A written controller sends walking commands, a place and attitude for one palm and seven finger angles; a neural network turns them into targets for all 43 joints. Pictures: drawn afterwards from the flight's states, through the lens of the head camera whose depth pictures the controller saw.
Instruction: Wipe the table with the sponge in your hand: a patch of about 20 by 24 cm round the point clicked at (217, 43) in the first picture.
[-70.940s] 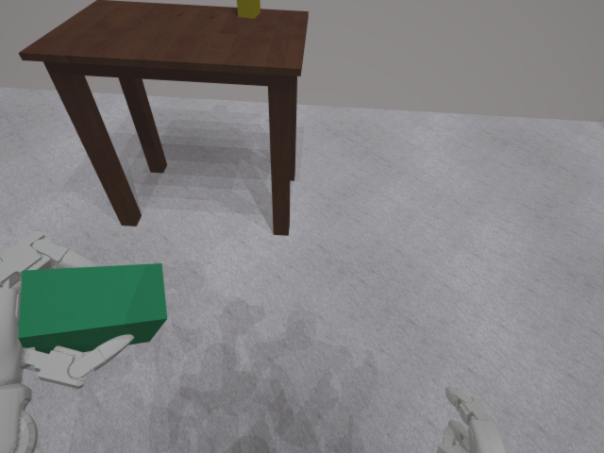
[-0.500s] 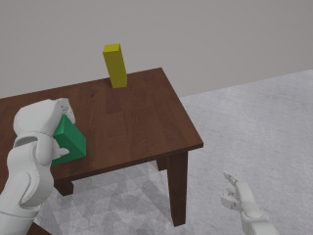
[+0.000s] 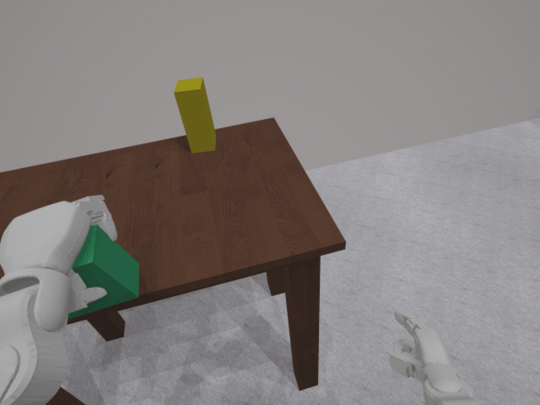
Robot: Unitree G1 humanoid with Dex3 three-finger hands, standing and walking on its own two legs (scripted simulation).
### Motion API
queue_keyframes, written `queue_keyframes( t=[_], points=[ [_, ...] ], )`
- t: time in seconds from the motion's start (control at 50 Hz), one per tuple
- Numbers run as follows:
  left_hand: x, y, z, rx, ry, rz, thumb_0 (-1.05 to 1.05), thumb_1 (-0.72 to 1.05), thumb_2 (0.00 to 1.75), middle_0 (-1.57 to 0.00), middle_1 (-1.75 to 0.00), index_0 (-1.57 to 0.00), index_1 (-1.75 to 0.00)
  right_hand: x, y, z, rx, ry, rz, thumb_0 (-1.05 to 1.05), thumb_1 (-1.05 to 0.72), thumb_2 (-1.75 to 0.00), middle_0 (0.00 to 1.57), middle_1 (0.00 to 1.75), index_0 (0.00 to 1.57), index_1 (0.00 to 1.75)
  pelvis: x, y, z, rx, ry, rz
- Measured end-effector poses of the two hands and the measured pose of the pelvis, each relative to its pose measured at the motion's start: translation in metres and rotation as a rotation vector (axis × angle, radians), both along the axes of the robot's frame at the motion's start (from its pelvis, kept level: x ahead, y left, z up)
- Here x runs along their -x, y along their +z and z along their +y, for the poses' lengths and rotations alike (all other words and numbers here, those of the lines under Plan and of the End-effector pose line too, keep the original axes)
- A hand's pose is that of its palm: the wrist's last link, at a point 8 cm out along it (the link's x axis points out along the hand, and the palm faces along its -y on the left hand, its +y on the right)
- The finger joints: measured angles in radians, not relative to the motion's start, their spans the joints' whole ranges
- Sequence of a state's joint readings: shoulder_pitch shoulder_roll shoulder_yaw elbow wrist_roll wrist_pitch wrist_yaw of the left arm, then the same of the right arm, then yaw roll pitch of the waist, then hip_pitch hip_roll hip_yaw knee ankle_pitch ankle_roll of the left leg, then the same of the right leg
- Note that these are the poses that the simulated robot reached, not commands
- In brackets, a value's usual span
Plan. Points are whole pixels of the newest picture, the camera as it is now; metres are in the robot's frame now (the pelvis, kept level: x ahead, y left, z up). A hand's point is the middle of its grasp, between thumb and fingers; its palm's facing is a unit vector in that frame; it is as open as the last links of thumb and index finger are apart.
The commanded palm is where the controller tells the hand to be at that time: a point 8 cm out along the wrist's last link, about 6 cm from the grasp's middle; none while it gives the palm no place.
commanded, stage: bring the sponge back beside the body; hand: left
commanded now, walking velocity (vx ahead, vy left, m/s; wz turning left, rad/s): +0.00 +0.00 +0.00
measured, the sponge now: (90, 279) +0.21 +0.30 +0.13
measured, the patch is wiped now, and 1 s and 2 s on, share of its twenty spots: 0.95 0.95 0.95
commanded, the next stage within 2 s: step back with the hand held close in 0.42 s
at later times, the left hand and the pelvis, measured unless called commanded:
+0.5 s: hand (74, 262) +0.20 +0.29 +0.18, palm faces +0.23 -0.10 -0.97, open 9.6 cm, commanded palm +0.15 +0.29 +0.24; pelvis +0.00 +0.00 +0.00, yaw +0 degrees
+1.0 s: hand (94, 244) +0.20 +0.24 +0.22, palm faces +0.40 -0.82 -0.41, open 9.6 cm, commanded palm +0.14 +0.29 +0.23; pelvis -0.02 +0.01 -0.01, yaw -1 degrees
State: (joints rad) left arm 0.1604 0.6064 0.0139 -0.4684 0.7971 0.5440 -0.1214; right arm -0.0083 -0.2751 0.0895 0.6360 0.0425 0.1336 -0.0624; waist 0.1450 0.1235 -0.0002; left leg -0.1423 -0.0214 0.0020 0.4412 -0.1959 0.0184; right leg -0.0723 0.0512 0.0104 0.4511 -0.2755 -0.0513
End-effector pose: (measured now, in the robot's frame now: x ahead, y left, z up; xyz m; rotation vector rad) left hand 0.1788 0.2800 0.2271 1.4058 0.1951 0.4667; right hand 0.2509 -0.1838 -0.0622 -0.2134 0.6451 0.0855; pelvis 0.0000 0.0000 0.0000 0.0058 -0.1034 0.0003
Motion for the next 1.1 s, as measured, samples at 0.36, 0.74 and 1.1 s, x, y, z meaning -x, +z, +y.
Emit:
queue_keyframes(
  t=[0.36, 0.74, 1.1],
  points=[
    [0.013, -0.002, 0.003, 0.011, 0.01, -0.028, 0.0, -0.48, 1.06, -0.8, -1.39, -0.8, -1.4, -0.007, 0.011, 0.009, 0.004, 0.02, -0.054, 0.01, -0.91, -0.89, 0.2, 0.3, 0.2, 0.3, 0.004, 0.0, 0.0, 0.003, 0.006, -0.018],
    [0.001, -0.017, -0.002, 0.781, -0.407, -0.461, -0.01, -0.48, 1.06, -0.8, -1.39, -0.8, -1.4, 0.05, 0.003, -0.016, 0.058, -0.111, 0.01, 0.01, -0.91, -0.89, 0.2, 0.3, 0.2, 0.3, 0.0, -0.005, 0.008, 0.015, -0.006, 0.083],
    [0.04, -0.004, 0.003, 0.73, -0.548, -0.614, -0.01, -0.49, 1.06, -0.8, -1.4, -0.8, -1.41, 0.179, -0.041, -0.056, 0.124, -0.343, 0.209, 0.01, -0.91, -0.89, 0.2, 0.3, 0.2, 0.3, 0.039, -0.016, 0.021, 0.016, 0.001, 0.129]
  ],
)
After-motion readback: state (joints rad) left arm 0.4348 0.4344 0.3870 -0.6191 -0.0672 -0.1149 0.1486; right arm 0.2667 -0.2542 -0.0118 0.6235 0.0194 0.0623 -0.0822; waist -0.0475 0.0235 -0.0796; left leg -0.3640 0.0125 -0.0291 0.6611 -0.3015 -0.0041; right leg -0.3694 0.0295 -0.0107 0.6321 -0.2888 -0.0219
